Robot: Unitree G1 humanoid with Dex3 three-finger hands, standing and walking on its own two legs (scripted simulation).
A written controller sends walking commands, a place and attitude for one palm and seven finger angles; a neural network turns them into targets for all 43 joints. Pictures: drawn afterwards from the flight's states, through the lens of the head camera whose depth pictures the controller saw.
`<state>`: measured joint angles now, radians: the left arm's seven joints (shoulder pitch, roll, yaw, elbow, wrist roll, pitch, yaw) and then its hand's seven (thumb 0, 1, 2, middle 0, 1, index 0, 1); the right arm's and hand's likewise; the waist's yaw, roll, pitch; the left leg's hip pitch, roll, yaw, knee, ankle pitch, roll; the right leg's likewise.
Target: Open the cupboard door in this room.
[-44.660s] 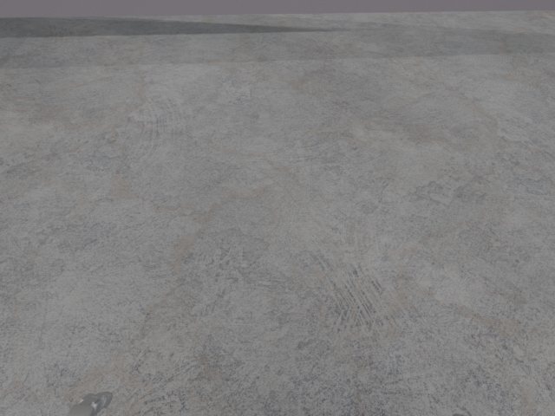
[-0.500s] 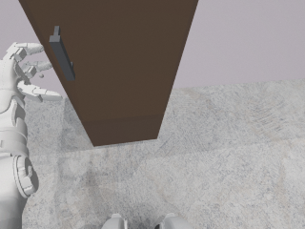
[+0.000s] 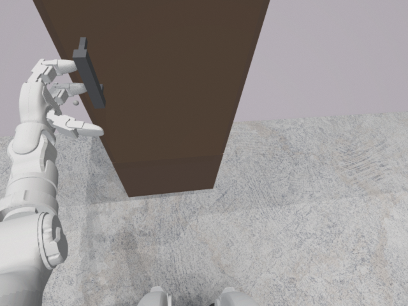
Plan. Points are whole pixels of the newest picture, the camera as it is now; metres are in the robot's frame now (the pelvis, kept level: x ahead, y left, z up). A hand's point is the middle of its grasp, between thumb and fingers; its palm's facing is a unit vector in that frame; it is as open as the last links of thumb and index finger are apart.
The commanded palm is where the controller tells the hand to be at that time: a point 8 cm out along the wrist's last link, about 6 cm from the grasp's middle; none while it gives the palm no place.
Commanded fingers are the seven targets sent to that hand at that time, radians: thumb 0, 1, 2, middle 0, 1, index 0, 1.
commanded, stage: slide the fingers in behind the handle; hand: left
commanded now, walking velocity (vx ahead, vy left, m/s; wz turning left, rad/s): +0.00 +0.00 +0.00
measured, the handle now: (92, 74) +0.56 +0.21 +0.09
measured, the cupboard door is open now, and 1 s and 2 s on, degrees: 0 0 0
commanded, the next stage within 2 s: move the hooked fingers beside the handle in 0.92 s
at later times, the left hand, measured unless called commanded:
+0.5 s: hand (84, 104) +0.48 +0.21 +0.09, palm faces +0.14 -0.99 -0.01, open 14.4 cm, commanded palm +0.45 +0.22 +0.09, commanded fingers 0.00 -0.50 0.30 -0.30 -1.20 -0.30 -1.20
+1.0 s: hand (85, 105) +0.47 +0.21 +0.09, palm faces +0.15 -0.99 -0.01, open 14.5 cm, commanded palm +0.45 +0.22 +0.09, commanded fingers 0.00 -0.50 0.30 -0.30 -1.20 -0.30 -1.20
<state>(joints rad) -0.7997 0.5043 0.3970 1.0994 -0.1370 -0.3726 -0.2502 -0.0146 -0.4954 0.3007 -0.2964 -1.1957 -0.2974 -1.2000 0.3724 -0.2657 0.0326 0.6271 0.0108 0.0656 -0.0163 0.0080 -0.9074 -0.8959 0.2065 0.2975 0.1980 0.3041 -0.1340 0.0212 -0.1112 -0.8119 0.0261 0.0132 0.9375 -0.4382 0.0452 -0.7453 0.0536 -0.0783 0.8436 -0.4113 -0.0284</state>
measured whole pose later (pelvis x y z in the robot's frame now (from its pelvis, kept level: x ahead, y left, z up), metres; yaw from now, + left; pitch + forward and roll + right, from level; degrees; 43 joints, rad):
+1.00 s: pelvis +0.00 +0.00 +0.00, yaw +2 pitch +18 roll -3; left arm -0.83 0.41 0.27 1.11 -0.15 -0.40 -0.10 -0.01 -0.50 0.30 -0.20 -1.19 -0.19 -1.18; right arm 0.37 -0.25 0.01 0.69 0.00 0.02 0.01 0.01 -0.91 -0.90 0.21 0.30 0.20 0.30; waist -0.10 0.03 -0.11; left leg -0.81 0.00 -0.02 0.94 -0.43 0.04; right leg -0.73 0.03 -0.11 0.85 -0.43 -0.03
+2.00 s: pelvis +0.00 -0.01 +0.00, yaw +0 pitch +18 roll -3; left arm -0.77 0.51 0.41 1.11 -0.13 -0.38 -0.25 -0.01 -0.49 0.30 -0.29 -1.19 -0.28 -1.20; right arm 0.38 -0.27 0.03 0.64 0.02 0.06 -0.02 0.01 -0.91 -0.90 0.21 0.30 0.20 0.30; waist -0.13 0.03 -0.12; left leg -0.79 0.03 0.01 0.92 -0.44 0.04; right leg -0.73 0.06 -0.07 0.84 -0.42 -0.04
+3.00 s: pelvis +0.00 +0.01 +0.00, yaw +0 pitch +18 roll -4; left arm -0.76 0.55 0.44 1.07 -0.15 -0.38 -0.31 -0.02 -0.49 0.30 -0.30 -1.20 -0.30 -1.20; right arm 0.38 -0.27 0.03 0.63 0.01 0.07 -0.03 0.01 -0.91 -0.90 0.21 0.30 0.20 0.30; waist -0.13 0.03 -0.12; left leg -0.81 0.02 0.02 0.93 -0.44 0.05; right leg -0.75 0.05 -0.07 0.83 -0.41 -0.02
